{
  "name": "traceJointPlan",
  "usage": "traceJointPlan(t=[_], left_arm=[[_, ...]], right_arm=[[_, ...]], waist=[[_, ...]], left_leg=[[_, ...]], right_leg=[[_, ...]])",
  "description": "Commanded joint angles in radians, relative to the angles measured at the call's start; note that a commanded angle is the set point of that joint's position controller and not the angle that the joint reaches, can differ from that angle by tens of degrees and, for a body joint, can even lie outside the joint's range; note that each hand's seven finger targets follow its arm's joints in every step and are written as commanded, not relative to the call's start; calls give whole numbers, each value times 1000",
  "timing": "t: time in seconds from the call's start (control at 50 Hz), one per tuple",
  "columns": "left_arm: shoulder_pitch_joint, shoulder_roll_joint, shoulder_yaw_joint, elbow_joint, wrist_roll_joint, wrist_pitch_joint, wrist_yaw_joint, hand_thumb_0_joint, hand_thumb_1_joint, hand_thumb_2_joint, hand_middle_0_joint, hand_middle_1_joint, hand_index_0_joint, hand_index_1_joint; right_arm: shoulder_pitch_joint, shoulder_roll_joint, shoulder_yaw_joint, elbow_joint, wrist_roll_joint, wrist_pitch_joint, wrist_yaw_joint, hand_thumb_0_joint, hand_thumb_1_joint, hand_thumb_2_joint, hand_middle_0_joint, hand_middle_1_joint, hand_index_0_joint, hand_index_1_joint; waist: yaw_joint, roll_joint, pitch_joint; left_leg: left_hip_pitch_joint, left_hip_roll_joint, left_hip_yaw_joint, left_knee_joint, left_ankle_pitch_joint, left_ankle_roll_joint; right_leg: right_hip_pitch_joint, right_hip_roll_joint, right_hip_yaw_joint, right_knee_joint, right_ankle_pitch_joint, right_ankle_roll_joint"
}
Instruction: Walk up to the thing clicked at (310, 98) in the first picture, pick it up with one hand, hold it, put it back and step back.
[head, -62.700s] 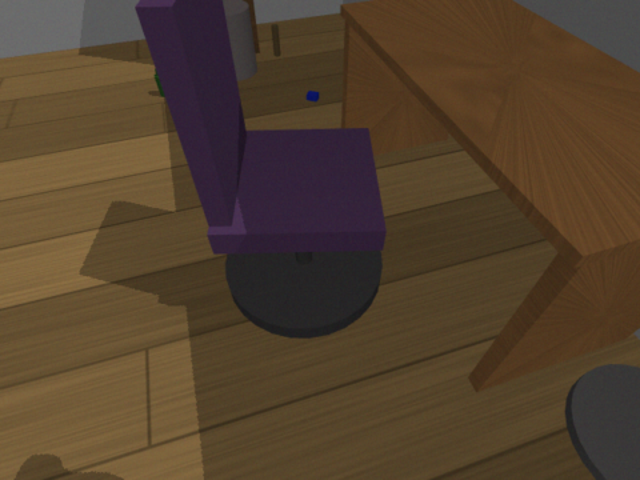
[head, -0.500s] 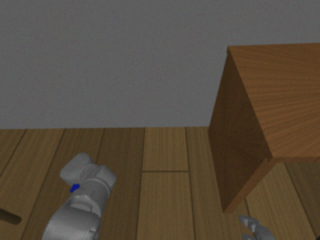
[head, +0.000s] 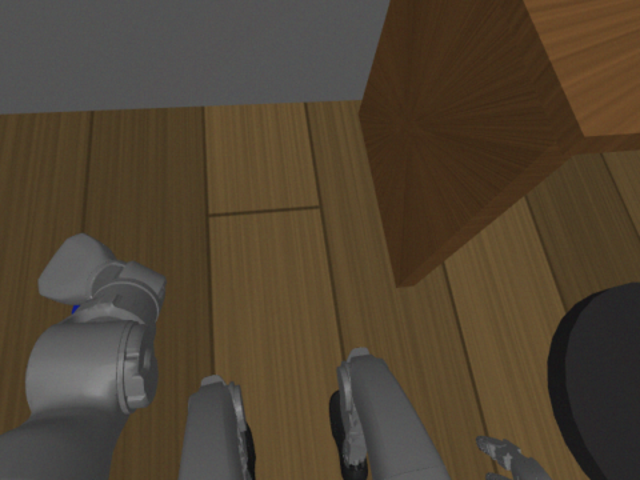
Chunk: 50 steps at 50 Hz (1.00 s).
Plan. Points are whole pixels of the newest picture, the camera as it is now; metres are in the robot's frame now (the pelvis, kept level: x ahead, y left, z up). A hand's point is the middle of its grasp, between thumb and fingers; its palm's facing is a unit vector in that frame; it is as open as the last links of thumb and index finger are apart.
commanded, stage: crouch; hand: left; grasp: from above
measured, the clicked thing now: (100, 295) +0.40 +0.27 -0.16
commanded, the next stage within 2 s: lower in 1.26 s
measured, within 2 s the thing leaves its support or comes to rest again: neither
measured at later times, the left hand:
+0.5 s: hand (150, 290) +0.44 +0.24 -0.32, palm faces -0.19 -0.39 -0.90, open 5.3 cm
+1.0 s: hand (159, 291) +0.47 +0.25 -0.40, palm faces -0.20 -0.38 -0.90, open 5.2 cm
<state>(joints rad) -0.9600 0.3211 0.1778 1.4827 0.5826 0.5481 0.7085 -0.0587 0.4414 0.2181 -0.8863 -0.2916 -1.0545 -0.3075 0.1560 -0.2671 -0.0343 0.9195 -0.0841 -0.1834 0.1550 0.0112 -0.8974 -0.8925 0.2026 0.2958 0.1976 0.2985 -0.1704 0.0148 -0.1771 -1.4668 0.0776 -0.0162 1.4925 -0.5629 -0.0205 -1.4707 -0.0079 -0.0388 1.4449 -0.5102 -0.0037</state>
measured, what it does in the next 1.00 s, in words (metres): lowers itself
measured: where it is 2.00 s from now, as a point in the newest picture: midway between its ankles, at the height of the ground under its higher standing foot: (298, 469)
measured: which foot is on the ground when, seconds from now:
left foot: down 0.00-1.00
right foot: down 0.00-1.00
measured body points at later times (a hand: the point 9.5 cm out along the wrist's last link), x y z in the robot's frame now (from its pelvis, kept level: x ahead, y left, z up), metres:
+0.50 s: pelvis -0.03 +0.01 -0.18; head +0.20 +0.02 +0.20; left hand +0.45 +0.26 -0.27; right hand -0.02 -0.25 -0.31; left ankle +0.05 +0.13 -0.56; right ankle +0.07 -0.12 -0.56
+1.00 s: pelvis -0.03 +0.00 -0.25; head +0.23 +0.01 +0.12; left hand +0.47 +0.26 -0.35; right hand -0.05 -0.26 -0.36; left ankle +0.05 +0.13 -0.56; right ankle +0.07 -0.12 -0.56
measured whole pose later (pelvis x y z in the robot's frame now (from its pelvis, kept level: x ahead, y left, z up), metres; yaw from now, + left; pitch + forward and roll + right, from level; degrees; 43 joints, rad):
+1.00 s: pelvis -0.03 +0.00 -0.25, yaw -2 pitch +36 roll -4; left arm -1.25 0.65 0.36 1.68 0.78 0.40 0.61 -0.08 0.54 0.07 -0.83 -0.35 -1.15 -0.31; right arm 0.18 -0.32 0.03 0.89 -0.17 -0.27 0.28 0.01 -0.91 -0.89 0.20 0.30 0.20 0.30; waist -0.30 0.05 -0.02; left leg -2.28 0.06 -0.09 2.33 -0.69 -0.01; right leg -2.27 -0.02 -0.05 2.26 -0.62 0.01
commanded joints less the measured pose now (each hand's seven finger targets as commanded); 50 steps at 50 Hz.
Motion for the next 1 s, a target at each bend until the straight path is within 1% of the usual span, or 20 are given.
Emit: traceJointPlan(t=[0.0, 0.06, 0.12, 0.22, 0.34, 0.38, 0.4, 0.48, 0.52, 0.56, 0.58, 0.62, 0.64, 0.66, 0.68, 0.74, 0.82, 0.88, 0.94, 0.98], left_arm=[[-552, 235, -27, -164, 51, -41, 33, 0, 640, 239, -1016, -402, -1082, -338], [-472, 334, 12, -91, 90, -42, 7, 0, 705, 214, -1047, -395, -1122, -321], [-444, 328, 22, -13, 108, -34, -1, 0, 751, 210, -1085, -400, -1162, -325], [-496, 333, 33, -42, 92, -54, -27, 0, 755, 187, -1076, -392, -1158, -311], [-647, 425, 59, -156, 142, -82, -39, 0, 788, 197, -1076, -439, -1172, -345], [-612, 397, 52, -101, 149, -81, -43, 0, 812, 217, -1079, -461, -1178, -363], [-631, 428, 66, -118, 155, -85, -46, 0, 808, 223, -1087, -449, -1181, -356], [-636, 464, 89, -96, 184, -86, -50, 0, 822, 221, -1104, -447, -1198, -354], [-606, 429, 64, -18, 191, -88, -62, 0, 830, 227, -1117, -447, -1207, -358], [-620, 465, 95, -16, 191, -102, -58, 0, 864, 229, -1135, -447, -1229, -354], [-628, 449, 80, 11, 197, -100, -65, 0, 886, 210, -1132, -473, -1239, -366], [-634, 494, 113, -10, 205, -110, -63, 0, 912, 211, -1144, -493, -1257, -379], [-599, 485, 105, 37, 208, -108, -65, 0, 914, 205, -1146, -484, -1259, -371], [-618, 508, 109, 13, 215, -113, -67, 0, 929, 187, -1155, -479, -1271, -363], [-597, 504, 110, 43, 217, -115, -66, 0, 918, 226, -1170, -461, -1270, -362], [-634, 501, 109, 69, 210, -116, -57, 0, 945, 208, -1169, -497, -1284, -381], [-628, 548, 134, 78, 222, -132, -47, 0, 935, 230, -1170, -487, -1277, -379], [-681, 562, 126, 56, 235, -148, -52, 0, 981, 222, -1171, -536, -1297, -408], [-664, 609, 157, 29, 244, -155, -44, 0, 961, 262, -1170, -539, -1286, -423], [-659, 563, 124, 81, 246, -151, -44, 0, 970, 264, -1182, -548, -1298, -432]], right_arm=[[107, -185, -44, -23, -7, -35, -14, 0, -900, -901, 200, 300, 200, 300], [111, -185, -33, -14, -8, -37, -4, 0, -897, -900, 200, 300, 200, 300], [123, -194, -35, -23, -12, -38, 8, 0, -900, -902, 200, 300, 200, 300], [156, -190, -32, -33, -12, -51, 30, 0, -897, -901, 200, 300, 200, 300], [191, -205, -22, -27, -14, -54, 44, 0, -900, -902, 200, 300, 200, 300], [199, -208, -23, -22, -15, -53, 50, 0, -898, -901, 200, 300, 200, 300], [209, -217, -23, -13, -17, -54, 49, 0, -898, -901, 200, 300, 200, 300], [238, -239, -30, -3, -26, -60, 59, 0, -899, -901, 200, 300, 200, 300], [228, -241, -25, -5, -30, -68, 62, 0, -901, -902, 200, 300, 200, 300], [256, -245, -24, 0, -34, -70, 68, 0, -899, -900, 200, 300, 200, 300], [248, -240, -23, -1, -43, -74, 73, 0, -900, -900, 200, 300, 200, 300], [277, -252, -25, 2, -47, -74, 82, 0, -901, -900, 200, 300, 200, 300], [264, -258, -24, -8, -44, -75, 86, 0, -901, -900, 200, 300, 200, 300], [264, -250, -21, -2, -54, -78, 89, 0, -902, -900, 200, 300, 200, 300], [263, -258, -23, -11, -50, -77, 91, 0, -902, -900, 200, 300, 200, 300], [267, -260, -14, -14, -63, -81, 99, 0, -903, -901, 200, 300, 200, 300], [276, -272, -7, -15, -70, -83, 109, 0, -904, -900, 200, 300, 200, 300], [284, -273, 5, -6, -84, -88, 118, 0, -904, -899, 200, 300, 200, 300], [294, -285, 6, -10, -83, -87, 123, 0, -905, -899, 200, 300, 200, 300], [277, -281, 11, -14, -92, -85, 130, 0, -908, -900, 200, 300, 200, 300]], waist=[[-54, 151, -622], [-31, 169, -635], [-43, 188, -621], [-83, 194, -629], [-106, 284, -719], [-120, 267, -678], [-117, 281, -680], [-112, 306, -690], [-128, 266, -643], [-119, 254, -656], [-145, 233, -634], [-136, 224, -641], [-123, 221, -633], [-135, 210, -631], [-114, 216, -633], [-145, 201, -611], [-136, 225, -602], [-168, 232, -580], [-143, 267, -631], [-169, 260, -589]], left_leg=[[211, -41, 14, -36, 122, -8], [148, -37, 0, 37, 105, -3], [51, -37, -13, 103, 75, 2], [-68, -39, -16, 224, 62, 12], [-83, -40, -21, 322, 48, 11], [-111, -40, -24, 347, 22, 12], [-106, -40, -26, 358, 19, 13], [-140, -43, -20, 403, 49, 11], [-204, -46, -15, 431, 18, 19], [-229, -46, -6, 467, 63, 19], [-260, -51, 2, 493, 48, 29], [-284, -52, 10, 515, 86, 31], [-314, -54, 17, 520, 76, 32], [-319, -56, 14, 533, 61, 35], [-330, -54, 21, 539, 67, 34], [-355, -54, 19, 571, 50, 40], [-371, -53, 15, 593, 51, 37], [-383, -54, 11, 622, 37, 39], [-365, -54, 14, 634, 70, 34], [-396, -54, 14, 646, 38, 37]], right_leg=[[206, 38, -17, -66, 85, -20], [119, 33, -29, 20, 64, -22], [29, 33, -39, 96, 45, -22], [-72, 29, -40, 203, 38, -15], [-176, 17, -48, 317, 40, -18], [-219, 17, -54, 340, 17, -18], [-249, 12, -53, 353, 17, -18], [-270, 8, -55, 413, 44, -20], [-299, 15, -56, 422, 16, -17], [-279, 11, -51, 451, 64, -14], [-280, 12, -49, 453, 53, -11], [-262, 13, -47, 468, 91, -7], [-262, 16, -46, 474, 77, -8], [-270, 15, -46, 481, 62, -6], [-266, 21, -45, 482, 67, -7], [-283, 20, -50, 499, 57, -3], [-305, 20, -56, 526, 52, -3], [-335, 21, -65, 550, 41, -3], [-317, 21, -67, 564, 70, -4], [-329, 26, -71, 569, 48, -3]])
